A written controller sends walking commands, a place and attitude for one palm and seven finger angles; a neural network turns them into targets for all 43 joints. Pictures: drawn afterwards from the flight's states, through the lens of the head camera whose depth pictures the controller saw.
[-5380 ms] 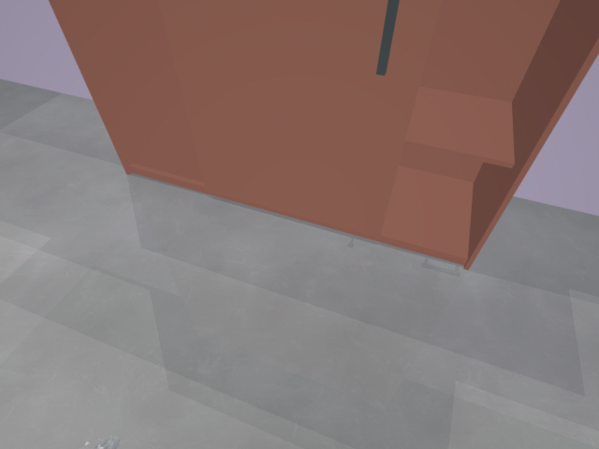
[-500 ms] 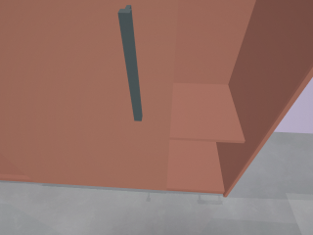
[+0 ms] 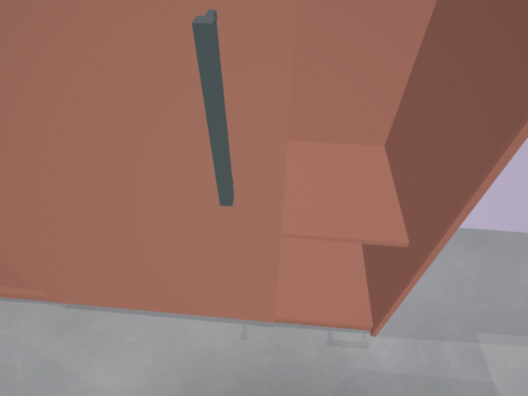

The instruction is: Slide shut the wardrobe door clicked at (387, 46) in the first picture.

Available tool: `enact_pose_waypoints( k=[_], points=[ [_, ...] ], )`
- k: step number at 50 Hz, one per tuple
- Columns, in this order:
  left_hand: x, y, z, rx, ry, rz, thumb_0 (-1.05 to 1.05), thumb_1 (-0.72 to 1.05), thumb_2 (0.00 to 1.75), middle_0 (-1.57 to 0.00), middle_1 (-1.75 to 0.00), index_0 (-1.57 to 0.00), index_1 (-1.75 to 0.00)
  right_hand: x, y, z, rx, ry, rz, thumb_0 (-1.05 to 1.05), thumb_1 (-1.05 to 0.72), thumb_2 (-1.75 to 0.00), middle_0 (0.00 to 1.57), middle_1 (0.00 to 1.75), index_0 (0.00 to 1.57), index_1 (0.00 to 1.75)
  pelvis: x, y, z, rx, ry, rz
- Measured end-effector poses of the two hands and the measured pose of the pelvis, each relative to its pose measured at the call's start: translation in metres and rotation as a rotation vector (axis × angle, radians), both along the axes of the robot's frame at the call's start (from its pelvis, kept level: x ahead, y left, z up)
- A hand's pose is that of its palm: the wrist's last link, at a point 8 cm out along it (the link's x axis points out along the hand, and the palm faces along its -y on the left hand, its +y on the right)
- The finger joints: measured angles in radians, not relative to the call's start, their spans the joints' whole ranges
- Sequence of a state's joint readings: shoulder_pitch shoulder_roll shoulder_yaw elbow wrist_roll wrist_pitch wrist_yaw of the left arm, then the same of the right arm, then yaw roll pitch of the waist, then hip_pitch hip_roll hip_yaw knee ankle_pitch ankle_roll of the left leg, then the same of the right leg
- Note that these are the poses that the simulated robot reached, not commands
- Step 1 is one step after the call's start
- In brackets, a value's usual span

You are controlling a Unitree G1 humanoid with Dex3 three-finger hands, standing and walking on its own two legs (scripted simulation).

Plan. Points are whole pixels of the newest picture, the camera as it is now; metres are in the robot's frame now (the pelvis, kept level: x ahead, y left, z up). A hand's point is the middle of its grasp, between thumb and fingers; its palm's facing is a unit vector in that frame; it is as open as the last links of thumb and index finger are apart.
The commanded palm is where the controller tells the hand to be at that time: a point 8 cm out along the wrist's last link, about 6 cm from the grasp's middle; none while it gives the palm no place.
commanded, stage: look again from close up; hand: left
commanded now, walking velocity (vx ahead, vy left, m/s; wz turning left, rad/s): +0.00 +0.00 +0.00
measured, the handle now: (220, 125) +0.48 +0.11 +0.17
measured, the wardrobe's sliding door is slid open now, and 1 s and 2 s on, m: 0.37 0.37 0.37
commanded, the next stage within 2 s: none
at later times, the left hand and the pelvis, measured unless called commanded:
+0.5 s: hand out of the picture +0.00 +0.17 -0.17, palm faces +0.03 -0.98 -0.18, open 7.4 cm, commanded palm none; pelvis +0.00 +0.00 +0.00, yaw +0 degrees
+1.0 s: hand out of the picture -0.01 +0.16 -0.18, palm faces +0.04 -0.98 -0.17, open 7.4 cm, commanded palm none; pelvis +0.00 +0.00 +0.00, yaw +0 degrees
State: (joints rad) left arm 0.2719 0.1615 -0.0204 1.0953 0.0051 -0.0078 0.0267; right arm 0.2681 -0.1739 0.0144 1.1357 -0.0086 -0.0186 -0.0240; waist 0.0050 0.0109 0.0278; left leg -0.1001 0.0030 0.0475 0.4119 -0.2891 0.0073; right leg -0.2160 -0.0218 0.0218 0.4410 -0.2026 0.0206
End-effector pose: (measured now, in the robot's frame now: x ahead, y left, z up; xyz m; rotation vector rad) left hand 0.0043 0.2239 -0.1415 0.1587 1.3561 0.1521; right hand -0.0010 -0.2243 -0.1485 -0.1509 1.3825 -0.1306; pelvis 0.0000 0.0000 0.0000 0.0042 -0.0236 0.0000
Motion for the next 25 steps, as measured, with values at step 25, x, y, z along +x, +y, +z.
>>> enact_pose_waypoints(
  k=[25],
  points=[
    [-0.013,-0.009,-0.003,-0.018,0.027,0.021,0.01,0.91,0.9,-0.2,-0.3,-0.19,-0.29,-0.012,0.009,0.0,0.018,0.028,-0.009,0.01,-0.91,-0.9,0.2,0.3,0.2,0.29,0.002,-0.002,0.0,-0.001,0.001,0.003]
  ],
)
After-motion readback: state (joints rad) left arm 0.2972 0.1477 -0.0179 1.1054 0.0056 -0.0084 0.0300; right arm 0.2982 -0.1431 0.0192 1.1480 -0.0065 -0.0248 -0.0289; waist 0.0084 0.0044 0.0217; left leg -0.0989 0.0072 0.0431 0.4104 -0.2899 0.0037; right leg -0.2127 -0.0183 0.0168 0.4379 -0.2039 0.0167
